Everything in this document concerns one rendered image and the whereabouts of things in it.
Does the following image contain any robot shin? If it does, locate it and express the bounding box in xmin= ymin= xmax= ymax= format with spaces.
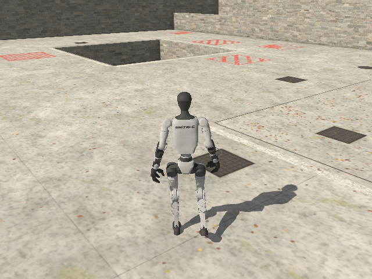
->
xmin=170 ymin=191 xmax=179 ymax=228
xmin=198 ymin=189 xmax=206 ymax=229

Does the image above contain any robot left shin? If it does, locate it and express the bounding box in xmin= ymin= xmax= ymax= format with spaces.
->
xmin=170 ymin=191 xmax=179 ymax=228

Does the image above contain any robot left upper arm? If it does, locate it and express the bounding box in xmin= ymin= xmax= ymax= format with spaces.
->
xmin=158 ymin=117 xmax=173 ymax=151

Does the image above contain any robot right forearm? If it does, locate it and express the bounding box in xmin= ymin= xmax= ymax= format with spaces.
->
xmin=208 ymin=140 xmax=219 ymax=163

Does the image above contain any robot right shin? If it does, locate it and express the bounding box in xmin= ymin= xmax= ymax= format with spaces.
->
xmin=198 ymin=189 xmax=206 ymax=229

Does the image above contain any robot right upper arm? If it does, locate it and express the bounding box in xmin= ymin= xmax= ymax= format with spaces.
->
xmin=197 ymin=117 xmax=213 ymax=148

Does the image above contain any robot left hand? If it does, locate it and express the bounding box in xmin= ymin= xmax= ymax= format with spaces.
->
xmin=151 ymin=168 xmax=164 ymax=183

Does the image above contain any robot right hand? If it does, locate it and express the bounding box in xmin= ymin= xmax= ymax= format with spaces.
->
xmin=206 ymin=161 xmax=220 ymax=173

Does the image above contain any robot left forearm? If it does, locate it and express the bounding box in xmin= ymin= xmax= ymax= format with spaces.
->
xmin=152 ymin=142 xmax=164 ymax=170

